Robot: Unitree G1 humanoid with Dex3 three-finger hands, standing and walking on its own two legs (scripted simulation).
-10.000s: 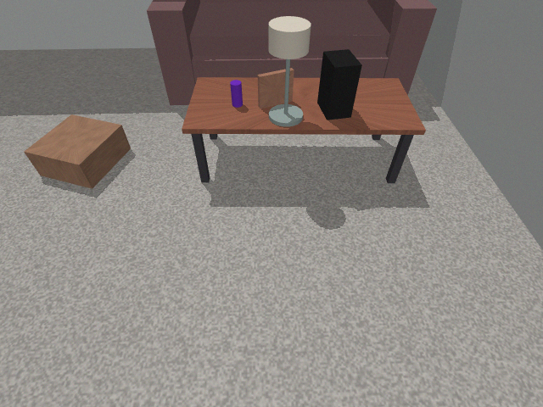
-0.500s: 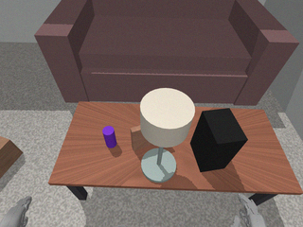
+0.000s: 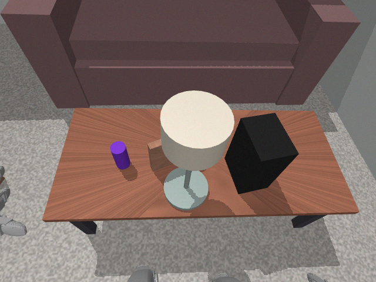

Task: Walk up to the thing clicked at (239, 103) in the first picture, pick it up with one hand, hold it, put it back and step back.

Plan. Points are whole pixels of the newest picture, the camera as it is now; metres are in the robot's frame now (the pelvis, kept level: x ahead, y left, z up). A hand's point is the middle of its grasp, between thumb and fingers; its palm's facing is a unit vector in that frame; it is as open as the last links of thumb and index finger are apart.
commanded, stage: go down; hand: left
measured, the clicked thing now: (120, 155) +0.57 +0.21 -0.28
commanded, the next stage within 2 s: none
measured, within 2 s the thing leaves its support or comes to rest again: neither
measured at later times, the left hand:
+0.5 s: hand (5, 175) +0.36 +0.38 +0.00, palm faces +0.18 -0.98 -0.10, open 17.2 cm
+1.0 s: hand (0, 162) +0.39 +0.39 +0.00, palm faces +0.20 -0.98 -0.07, open 17.2 cm
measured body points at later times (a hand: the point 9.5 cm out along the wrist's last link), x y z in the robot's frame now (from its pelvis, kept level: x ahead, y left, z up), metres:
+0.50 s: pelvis -0.02 +0.01 -0.01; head +0.11 +0.05 +0.42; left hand +0.35 +0.43 +0.01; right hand +0.06 -0.27 -0.10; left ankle +0.03 +0.11 -0.67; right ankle -0.02 -0.14 -0.67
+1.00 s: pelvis -0.01 +0.01 -0.02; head +0.12 +0.07 +0.41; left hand +0.37 +0.44 +0.01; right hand +0.05 -0.26 -0.10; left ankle +0.03 +0.11 -0.67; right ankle -0.02 -0.14 -0.67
